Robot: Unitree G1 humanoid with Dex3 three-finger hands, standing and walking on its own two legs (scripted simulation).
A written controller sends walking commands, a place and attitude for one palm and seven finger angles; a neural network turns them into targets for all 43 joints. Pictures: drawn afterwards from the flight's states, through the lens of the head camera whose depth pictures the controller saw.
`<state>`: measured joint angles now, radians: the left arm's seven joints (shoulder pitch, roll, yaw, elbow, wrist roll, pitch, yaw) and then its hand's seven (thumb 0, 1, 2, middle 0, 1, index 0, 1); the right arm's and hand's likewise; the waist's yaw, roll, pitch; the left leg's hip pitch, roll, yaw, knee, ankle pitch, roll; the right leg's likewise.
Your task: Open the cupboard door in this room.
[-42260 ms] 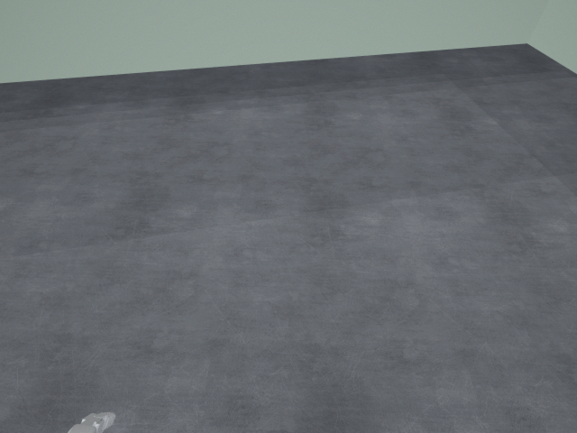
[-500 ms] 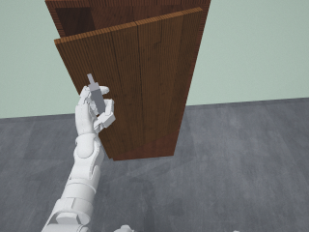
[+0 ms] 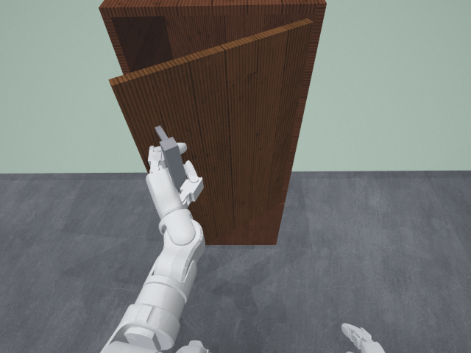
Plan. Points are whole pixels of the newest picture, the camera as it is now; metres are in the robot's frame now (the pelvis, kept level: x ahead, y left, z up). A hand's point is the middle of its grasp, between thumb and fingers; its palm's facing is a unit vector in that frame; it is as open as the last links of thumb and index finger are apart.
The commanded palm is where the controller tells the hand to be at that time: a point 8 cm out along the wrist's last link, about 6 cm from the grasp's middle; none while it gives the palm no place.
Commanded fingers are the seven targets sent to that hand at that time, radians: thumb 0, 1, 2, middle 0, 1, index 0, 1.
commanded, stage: pull the door open along its arc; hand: left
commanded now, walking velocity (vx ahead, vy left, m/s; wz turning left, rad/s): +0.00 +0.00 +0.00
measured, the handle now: (172, 166) +0.43 +0.12 +0.08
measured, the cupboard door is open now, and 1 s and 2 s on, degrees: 31 42 47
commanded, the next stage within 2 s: open thumb and fingers to let go in 0.48 s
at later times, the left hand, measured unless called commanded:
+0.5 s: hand (227, 215) +0.32 +0.02 +0.08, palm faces +0.18 -0.98 -0.04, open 6.0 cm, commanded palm +0.28 +0.07 +0.07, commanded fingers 0.00 0.90 0.90 -0.40 -1.35 -0.40 -1.35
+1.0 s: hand (216, 205) +0.34 +0.04 +0.07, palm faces +0.33 -0.94 -0.05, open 10.7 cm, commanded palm +0.29 +0.06 +0.07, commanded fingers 0.00 -0.50 0.30 -0.30 -1.20 -0.30 -1.20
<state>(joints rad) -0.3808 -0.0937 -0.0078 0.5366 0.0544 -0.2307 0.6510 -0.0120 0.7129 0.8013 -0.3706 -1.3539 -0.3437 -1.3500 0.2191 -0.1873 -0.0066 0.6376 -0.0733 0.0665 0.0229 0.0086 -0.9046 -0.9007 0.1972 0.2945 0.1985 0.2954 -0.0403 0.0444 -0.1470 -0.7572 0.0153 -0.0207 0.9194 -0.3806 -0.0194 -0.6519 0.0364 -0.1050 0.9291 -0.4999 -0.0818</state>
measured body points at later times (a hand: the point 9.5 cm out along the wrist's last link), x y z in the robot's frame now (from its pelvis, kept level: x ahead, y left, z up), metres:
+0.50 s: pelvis +0.02 +0.00 +0.01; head +0.04 -0.02 +0.46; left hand +0.31 +0.07 +0.08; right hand +0.19 -0.22 -0.09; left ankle +0.04 +0.13 -0.68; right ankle -0.02 -0.06 -0.68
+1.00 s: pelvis +0.01 -0.01 +0.00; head +0.04 -0.03 +0.45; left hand +0.32 +0.09 +0.08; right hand +0.16 -0.22 -0.12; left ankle +0.04 +0.13 -0.68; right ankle -0.02 -0.06 -0.68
